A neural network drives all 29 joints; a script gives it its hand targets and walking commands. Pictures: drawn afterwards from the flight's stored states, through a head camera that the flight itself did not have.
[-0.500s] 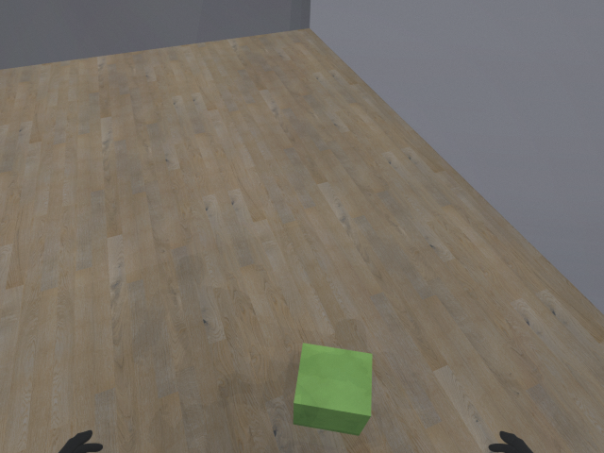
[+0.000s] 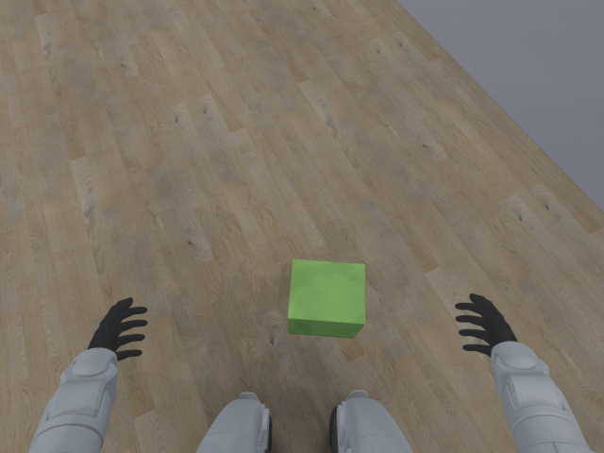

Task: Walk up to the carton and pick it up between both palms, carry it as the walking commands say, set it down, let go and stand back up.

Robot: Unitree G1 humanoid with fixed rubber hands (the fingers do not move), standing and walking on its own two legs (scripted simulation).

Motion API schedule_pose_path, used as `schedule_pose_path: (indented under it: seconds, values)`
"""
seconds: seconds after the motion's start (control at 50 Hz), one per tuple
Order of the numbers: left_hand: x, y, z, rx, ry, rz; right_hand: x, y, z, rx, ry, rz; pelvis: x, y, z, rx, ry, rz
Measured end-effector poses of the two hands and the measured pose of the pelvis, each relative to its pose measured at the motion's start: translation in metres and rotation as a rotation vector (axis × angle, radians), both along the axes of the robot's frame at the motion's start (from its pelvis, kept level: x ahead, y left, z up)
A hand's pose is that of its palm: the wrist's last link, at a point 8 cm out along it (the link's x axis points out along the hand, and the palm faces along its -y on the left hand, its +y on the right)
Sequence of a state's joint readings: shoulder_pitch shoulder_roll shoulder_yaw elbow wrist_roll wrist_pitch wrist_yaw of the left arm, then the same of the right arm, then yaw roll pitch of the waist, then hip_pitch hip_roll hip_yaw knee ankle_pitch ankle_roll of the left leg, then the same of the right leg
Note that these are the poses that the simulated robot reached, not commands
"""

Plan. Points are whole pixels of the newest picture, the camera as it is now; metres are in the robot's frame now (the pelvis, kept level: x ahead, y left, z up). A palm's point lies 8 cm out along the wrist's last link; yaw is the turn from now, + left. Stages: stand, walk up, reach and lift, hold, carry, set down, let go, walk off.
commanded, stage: reach and lift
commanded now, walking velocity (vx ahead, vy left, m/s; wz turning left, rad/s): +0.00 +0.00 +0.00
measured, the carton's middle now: (324, 301) +0.45 -0.06 -0.62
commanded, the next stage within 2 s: none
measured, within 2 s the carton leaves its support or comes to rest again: neither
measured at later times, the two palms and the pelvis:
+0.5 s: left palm (179, 273) +0.36 +0.21 -0.13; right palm (458, 273) +0.37 -0.25 -0.13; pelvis -0.05 -0.01 -0.04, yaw +1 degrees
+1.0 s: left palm (223, 215) +0.49 +0.16 -0.16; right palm (421, 220) +0.49 -0.22 -0.17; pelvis -0.03 -0.01 -0.07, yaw +2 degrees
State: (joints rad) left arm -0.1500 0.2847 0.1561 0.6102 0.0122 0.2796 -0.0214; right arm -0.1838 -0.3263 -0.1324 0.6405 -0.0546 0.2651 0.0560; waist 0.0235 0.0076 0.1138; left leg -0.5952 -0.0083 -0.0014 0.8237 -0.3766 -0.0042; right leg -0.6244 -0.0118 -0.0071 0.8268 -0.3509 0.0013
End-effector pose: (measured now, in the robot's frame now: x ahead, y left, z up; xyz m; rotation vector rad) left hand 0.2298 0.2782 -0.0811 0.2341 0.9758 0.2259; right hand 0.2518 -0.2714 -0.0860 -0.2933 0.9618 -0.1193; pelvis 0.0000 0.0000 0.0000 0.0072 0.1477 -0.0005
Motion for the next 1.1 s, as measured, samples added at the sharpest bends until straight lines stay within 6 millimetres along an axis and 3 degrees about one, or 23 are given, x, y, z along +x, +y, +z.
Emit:
schedule_pose_path:
  seconds: [0.12,0.22,0.56,0.86,1.0,1.1]
  values:
    - [0.032,-0.007,-0.01,-0.017,-0.057,0.0,0.039,0.007,-0.007,0.002,-0.055,0.003,-0.012,0.0,-0.013,-0.001,0.099,0.013]
    - [0.054,-0.017,-0.021,-0.04,-0.072,-0.014,0.061,0.014,-0.014,0.04,-0.074,-0.005,-0.021,-0.001,-0.02,-0.008,0.161,0.017]
    - [0.152,-0.074,-0.047,-0.091,-0.205,-0.042,0.136,0.026,-0.044,0.119,-0.177,-0.049,-0.048,-0.009,-0.047,0.017,0.361,0.011]
    - [0.234,-0.11,-0.071,-0.147,-0.323,-0.037,0.211,0.053,-0.077,0.184,-0.282,-0.054,-0.042,-0.014,-0.065,0.033,0.536,0.009]
    - [0.259,-0.118,-0.081,-0.168,-0.352,-0.022,0.24,0.056,-0.081,0.192,-0.327,-0.065,-0.035,-0.013,-0.068,0.029,0.604,0.009]
    - [0.268,-0.114,-0.089,-0.177,-0.358,-0.016,0.249,0.062,-0.089,0.202,-0.325,-0.054,-0.03,-0.011,-0.069,0.024,0.645,0.013]
